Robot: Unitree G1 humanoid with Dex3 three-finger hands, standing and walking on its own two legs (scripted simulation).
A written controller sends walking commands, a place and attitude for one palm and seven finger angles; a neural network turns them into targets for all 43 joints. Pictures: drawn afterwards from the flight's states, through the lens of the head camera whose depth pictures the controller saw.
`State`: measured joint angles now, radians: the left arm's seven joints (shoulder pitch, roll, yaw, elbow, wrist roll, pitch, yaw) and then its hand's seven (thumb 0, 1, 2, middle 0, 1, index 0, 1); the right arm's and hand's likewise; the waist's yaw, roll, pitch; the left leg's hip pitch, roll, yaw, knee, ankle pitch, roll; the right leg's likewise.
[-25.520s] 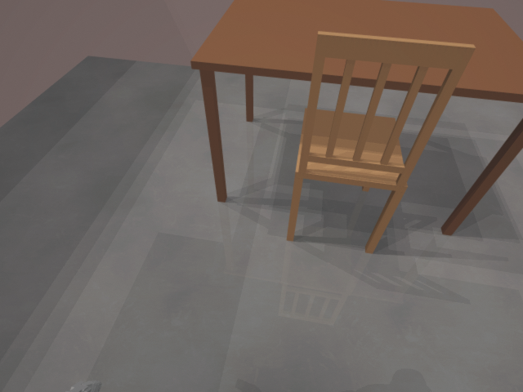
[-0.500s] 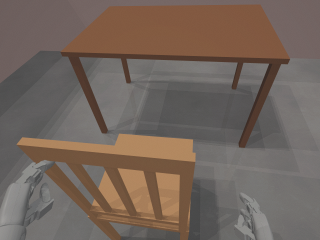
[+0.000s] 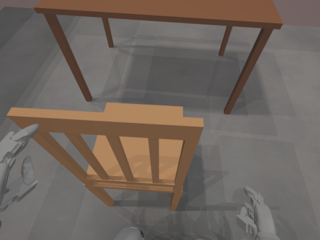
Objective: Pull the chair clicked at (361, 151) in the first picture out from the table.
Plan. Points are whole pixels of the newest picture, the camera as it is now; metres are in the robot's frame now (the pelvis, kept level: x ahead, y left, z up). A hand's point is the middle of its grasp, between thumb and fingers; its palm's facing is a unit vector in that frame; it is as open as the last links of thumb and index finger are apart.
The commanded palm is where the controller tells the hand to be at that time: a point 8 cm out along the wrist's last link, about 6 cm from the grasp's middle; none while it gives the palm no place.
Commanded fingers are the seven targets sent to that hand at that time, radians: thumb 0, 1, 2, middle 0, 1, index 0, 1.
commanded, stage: step back with the hand held close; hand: left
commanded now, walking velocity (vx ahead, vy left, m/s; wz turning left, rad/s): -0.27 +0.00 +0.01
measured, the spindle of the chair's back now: (123, 161) +0.31 +0.14 -0.07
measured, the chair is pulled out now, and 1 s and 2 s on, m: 0.58 0.58 0.58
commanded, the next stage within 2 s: stop stepping back and stand still in 0.60 s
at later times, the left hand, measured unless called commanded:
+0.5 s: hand out of the picture +0.13 +0.28 +0.18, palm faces +0.38 -0.76 -0.52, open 7.4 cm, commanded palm +0.06 +0.33 +0.18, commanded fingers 0.00 0.90 0.90 -0.20 -0.30 -0.20 -0.30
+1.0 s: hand out of the picture +0.03 +0.29 +0.18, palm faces +0.46 -0.74 -0.49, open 7.4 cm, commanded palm -0.02 +0.32 +0.18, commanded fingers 0.00 0.90 0.90 -0.20 -0.30 -0.20 -0.30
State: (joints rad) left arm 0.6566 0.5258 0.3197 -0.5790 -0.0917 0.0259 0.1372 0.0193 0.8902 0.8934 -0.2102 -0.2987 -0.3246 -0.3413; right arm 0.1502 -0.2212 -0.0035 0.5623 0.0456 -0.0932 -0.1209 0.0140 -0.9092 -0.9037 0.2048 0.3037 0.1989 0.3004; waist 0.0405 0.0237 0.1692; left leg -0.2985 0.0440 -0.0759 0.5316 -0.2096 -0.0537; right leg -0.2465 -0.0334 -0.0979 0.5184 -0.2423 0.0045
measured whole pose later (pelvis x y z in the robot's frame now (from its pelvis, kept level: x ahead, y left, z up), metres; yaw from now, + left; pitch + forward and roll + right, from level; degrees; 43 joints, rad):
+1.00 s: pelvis -0.15 +0.02 +0.00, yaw +2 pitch -2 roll +0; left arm 0.59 0.44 0.44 -0.55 -0.03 -0.19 0.17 0.02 0.89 0.89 -0.21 -0.30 -0.21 -0.30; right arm 0.23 -0.18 0.00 0.62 0.03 -0.17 -0.09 0.01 -0.91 -0.90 0.20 0.30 0.20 0.30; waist 0.01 -0.02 0.03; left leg -0.26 0.04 -0.04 0.55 -0.26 -0.04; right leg -0.31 -0.05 -0.07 0.50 -0.17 0.02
